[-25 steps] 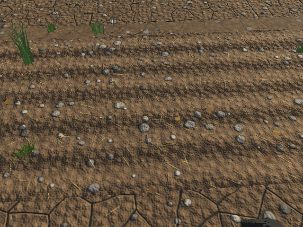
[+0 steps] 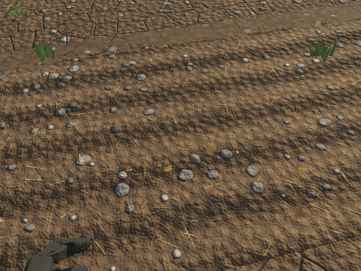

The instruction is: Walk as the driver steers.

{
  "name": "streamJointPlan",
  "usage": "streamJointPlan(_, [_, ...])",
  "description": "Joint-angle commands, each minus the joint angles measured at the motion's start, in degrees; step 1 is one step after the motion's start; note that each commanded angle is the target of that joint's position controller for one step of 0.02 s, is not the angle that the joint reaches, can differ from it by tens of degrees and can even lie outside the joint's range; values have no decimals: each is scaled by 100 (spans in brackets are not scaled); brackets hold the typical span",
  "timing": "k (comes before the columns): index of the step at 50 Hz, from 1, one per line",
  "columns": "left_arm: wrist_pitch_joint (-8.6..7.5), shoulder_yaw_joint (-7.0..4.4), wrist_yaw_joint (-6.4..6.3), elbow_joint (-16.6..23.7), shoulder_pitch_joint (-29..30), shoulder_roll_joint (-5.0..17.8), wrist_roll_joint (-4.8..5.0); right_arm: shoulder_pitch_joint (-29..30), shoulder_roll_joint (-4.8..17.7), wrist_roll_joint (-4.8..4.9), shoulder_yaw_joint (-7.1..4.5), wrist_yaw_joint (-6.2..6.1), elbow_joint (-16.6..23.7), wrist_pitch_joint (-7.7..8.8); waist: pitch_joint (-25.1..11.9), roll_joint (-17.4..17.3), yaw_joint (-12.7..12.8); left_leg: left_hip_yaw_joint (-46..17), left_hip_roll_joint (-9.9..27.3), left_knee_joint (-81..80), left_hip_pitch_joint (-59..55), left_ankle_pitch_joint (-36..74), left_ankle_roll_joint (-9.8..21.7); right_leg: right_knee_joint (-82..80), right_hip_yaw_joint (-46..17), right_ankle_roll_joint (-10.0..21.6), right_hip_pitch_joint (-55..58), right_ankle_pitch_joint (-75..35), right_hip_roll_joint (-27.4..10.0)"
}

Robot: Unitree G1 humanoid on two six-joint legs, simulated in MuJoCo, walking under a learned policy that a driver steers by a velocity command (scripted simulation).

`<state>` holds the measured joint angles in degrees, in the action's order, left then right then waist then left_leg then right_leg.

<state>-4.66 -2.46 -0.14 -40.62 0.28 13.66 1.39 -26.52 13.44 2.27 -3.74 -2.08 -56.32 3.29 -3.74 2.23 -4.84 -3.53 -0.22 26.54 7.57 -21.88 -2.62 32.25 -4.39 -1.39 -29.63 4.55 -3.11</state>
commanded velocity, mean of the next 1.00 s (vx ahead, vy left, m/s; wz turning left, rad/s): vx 0.50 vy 0.00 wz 0.36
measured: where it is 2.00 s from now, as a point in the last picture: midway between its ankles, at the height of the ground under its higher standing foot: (129, 161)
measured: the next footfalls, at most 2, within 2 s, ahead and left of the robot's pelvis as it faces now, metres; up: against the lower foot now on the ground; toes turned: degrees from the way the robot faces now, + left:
left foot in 0.58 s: +0.38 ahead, +0.17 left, +0.00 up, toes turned +22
right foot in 1.12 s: +0.76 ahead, +0.10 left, +0.00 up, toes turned +16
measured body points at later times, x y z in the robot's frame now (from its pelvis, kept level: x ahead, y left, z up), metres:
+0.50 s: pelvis +0.22 +0.00 +0.01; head +0.25 +0.00 +0.46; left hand +0.13 +0.25 -0.13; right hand +0.49 -0.16 -0.09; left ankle +0.34 +0.17 -0.69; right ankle +0.12 -0.13 -0.73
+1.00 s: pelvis +0.47 +0.12 +0.01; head +0.50 +0.13 +0.46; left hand +0.56 +0.41 -0.10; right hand +0.62 -0.12 -0.11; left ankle +0.34 +0.15 -0.73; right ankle +0.72 +0.06 -0.68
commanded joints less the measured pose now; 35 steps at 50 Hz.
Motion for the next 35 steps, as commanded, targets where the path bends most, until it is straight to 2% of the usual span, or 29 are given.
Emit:
streamJointPlan(1, [-74, -435, -41, -289, -2176, 1081, -81, 193, 153, -187, -1, 50, 508, 23, -675, 431, 1209, -323, 220, 2375, 2271, 141, 620, -57, -831, 429, 3402, 122, -1024])
streamJointPlan(2, [-51, -552, 56, -527, -2782, 1542, -135, -407, -197, 15, 96, 61, 669, 169, -1399, 2433, 1007, -193, -329, 4226, 3897, -1053, 499, -1268, -3662, 1205, 4517, 1797, -2170])
streamJointPlan(3, [-82, -429, 95, -510, -2711, 1074, -126, -229, 371, 63, -64, 56, 536, 216, -1035, 1474, 1079, -779, -133, 5111, 4424, -742, 519, -1583, -3934, 1227, 4290, 2696, -2081])
streamJointPlan(4, [-95, -353, 97, -447, -2205, 860, -100, 358, 580, 50, -142, 24, 709, 184, -366, 926, 988, -687, 45, 5145, 4684, -49, 623, -1597, -2924, 1017, 3530, 2468, -1904])
streamJointPlan(5, [-110, -289, 106, -362, -1546, 672, -151, 649, 555, -8, -164, -21, 753, 122, -113, 506, 753, -601, 273, 4863, 4317, 533, 642, -1683, -2125, 887, 2798, 1625, -1604])
streamJointPlan(6, [-112, -247, 107, -376, -1132, 452, -177, 707, 546, -71, -206, -32, 766, 63, 42, 515, 537, -598, 415, 4524, 4075, 837, 619, -1764, -1526, 857, 2369, 967, -1363])
streamJointPlan(7, [-126, -227, 91, -447, -969, 348, -213, 669, 516, -83, -235, -5, 770, -3, 65, 633, 380, -564, 562, 4316, 3736, 962, 605, -1883, -1098, 810, 2078, 567, -1241])
streamJointPlan(8, [-155, -235, 80, -503, -972, 305, -221, 690, 466, -92, -246, 30, 792, -45, 28, 582, 353, -474, 567, 4253, 3593, 1109, 589, -1983, -809, 842, 2023, 191, -1163])
streamJointPlan(12, [-215, -312, -54, -873, -1462, 490, -209, 1234, 311, -137, -229, 86, 998, -128, 129, 105, 432, -617, 527, 3613, 3980, 1801, 546, -2181, -130, 989, 2323, -759, -1312])
streamJointPlan(18, [-115, -318, -196, -1171, -1720, 610, -170, 2199, 224, -135, -165, 251, 1350, -145, 467, 127, 655, -198, 416, 2087, 3833, 2787, 474, -2334, 829, 856, 2549, -743, -1258])
streamJointPlan(19, [-94, -326, -212, -1216, -1803, 651, -167, 2415, 192, -150, -142, 288, 1435, -141, 567, 116, 719, -56, 424, 1904, 3799, 2778, 500, -2327, 944, 850, 2621, -810, -1284])
streamJointPlan(23, [6, -385, -227, -1403, -2151, 812, -113, 3131, 129, -91, -77, 446, 1794, -139, 861, 104, 944, 352, 421, 1367, 3873, 2156, 643, -2070, 1243, 820, 3280, -1101, -1457])
streamJointPlan(24, [41, -405, -225, -1405, -2137, 882, -88, 3217, 137, -80, -77, 489, 1872, -136, 876, 133, 930, 481, 378, 1253, 3784, 1871, 706, -1919, 1317, 795, 3394, -1417, -1491])
streamJointPlan(26, [92, -455, -220, -1362, -2000, 1072, -49, 3069, 227, -84, -123, 542, 1940, -132, 659, 305, 727, 896, 81, 1100, 2979, 1179, 897, -1314, 1565, 709, 3395, -3143, -1464])
streamJointPlan(27, [112, -484, -221, -1345, -1968, 1190, -16, 2764, 344, -92, -183, 542, 1910, -141, 453, 462, 534, 1089, -145, 1073, 2404, 849, 1004, -781, 1641, 682, 3383, -4251, -1455])
streamJointPlan(28, [136, -497, -221, -1321, -1863, 1264, 0, 2067, 552, -77, -305, 543, 1740, -141, 102, 464, 130, 1197, -397, 718, 1459, 963, 1177, 153, 1756, 600, 3260, -4893, -1334])
streamJointPlan(29, [128, -482, -219, -1270, -1796, 1249, 2, 1033, 950, -68, -511, 467, 1447, -154, -425, 301, -362, 907, -452, 350, -271, 1389, 1431, 1538, 1832, 393, 2367, -4287, -1118])
streamJointPlan(30, [41, -344, -175, -1027, -1858, 753, -214, 512, 1578, -38, -660, 347, 1287, -169, -847, -918, -263, -1413, 932, 248, -2226, 1607, 2040, 3678, 1755, 106, 66, -41, -531])
streamJointPlan(31, [-268, -181, -31, -729, -1915, 443, -124, 415, 1787, -121, -603, 353, 1460, -95, -1772, -1525, 21, -4472, 2030, -795, -3346, 794, 3000, 5000, 440, 15, -1496, 2955, 452])
streamJointPlan(32, [-462, -318, 49, -594, -1158, 886, 91, 278, 1318, -220, -473, 342, 1396, -80, -1405, -868, -287, -3809, 1821, -1017, -3251, 961, 2631, 5105, -104, 158, -2172, 2510, 174])
streamJointPlan(33, [-505, -295, 62, -595, -1030, 865, 124, 638, 954, -170, -378, 322, 1374, -44, -805, -736, -103, -2754, 1602, -966, -2494, 1442, 2323, 4643, -7, 288, -2180, 1968, -102])
streamJointPlan(34, [-477, -303, 11, -712, -1082, 808, 26, 1203, 748, -129, -306, 321, 1494, -13, -423, -272, 202, -2017, 1341, -992, -1474, 2030, 2066, 4101, 34, 273, -1663, 1574, -384])
streamJointPlan(35, [-391, -359, -29, -761, -1152, 840, -64, 1540, 520, -145, -225, 310, 1556, 20, -208, -326, 403, -1565, 1142, -1081, -741, 2646, 1932, 3652, 53, 214, -1206, 1352, -538])
Velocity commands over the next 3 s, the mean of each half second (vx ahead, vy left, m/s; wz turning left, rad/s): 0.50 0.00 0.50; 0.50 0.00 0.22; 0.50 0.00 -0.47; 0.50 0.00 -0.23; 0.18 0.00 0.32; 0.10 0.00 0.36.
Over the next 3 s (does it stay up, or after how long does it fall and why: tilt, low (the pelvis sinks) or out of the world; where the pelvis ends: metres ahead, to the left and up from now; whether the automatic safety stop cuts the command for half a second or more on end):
stays up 1.20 0.21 0.01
